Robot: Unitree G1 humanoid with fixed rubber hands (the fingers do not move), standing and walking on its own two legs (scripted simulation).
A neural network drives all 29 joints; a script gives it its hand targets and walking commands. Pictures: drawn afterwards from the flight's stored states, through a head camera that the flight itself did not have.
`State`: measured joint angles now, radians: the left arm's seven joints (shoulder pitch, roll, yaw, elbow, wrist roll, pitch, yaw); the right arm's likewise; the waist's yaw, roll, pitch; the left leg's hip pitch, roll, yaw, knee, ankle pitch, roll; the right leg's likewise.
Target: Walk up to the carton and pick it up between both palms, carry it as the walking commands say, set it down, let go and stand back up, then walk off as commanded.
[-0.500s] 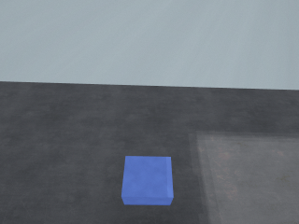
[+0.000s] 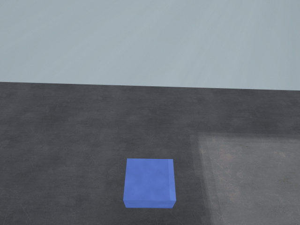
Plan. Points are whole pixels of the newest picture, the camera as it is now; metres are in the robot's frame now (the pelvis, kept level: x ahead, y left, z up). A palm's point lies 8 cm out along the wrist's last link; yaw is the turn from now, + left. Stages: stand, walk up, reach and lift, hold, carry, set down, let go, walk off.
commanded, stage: stand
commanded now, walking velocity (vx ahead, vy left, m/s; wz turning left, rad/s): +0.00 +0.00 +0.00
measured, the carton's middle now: (149, 183) +0.44 -0.02 -0.68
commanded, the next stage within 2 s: reach and lift in 0.88 s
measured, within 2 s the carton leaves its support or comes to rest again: neither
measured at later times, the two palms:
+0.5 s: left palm out of the picture +0.03 +0.24 -0.15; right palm out of the picture +0.00 -0.21 -0.15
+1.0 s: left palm out of the picture +0.11 +0.25 -0.15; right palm out of the picture +0.10 -0.22 -0.15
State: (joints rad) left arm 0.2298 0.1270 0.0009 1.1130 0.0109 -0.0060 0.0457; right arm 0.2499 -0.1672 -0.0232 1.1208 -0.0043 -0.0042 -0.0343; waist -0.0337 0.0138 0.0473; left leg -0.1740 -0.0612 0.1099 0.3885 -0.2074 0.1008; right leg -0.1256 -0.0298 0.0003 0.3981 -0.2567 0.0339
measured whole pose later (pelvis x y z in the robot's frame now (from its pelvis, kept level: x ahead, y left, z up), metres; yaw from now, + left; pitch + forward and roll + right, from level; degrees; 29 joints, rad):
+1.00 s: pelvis +0.00 +0.02 -0.03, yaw -1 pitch +7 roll -2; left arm 0.10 0.22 -0.07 0.80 -0.13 0.32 0.07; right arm 0.09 -0.23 -0.01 0.79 0.09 0.30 -0.02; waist -0.03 0.05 -0.02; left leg -0.48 -0.05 0.15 0.69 -0.34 0.14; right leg -0.42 -0.03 0.03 0.67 -0.38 0.04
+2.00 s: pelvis -0.11 -0.04 -0.11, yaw +1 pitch +27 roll -2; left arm -0.80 0.38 0.18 0.78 -0.02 0.42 -0.10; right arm -0.68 -0.22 -0.19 0.64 0.13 0.43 -0.07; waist -0.05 -0.01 0.10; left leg -1.27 0.01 0.04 1.08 -0.27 0.06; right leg -1.21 0.02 -0.05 1.10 -0.35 -0.02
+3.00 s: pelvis -0.14 -0.04 -0.23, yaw +0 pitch +31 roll -1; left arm -1.55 0.62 0.22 0.91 -0.18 0.35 -0.06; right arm -1.46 -0.48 -0.22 0.78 0.22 0.37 -0.08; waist -0.02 -0.01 0.52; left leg -1.72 -0.01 0.02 1.55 -0.38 0.04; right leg -1.67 0.04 -0.03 1.59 -0.47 -0.02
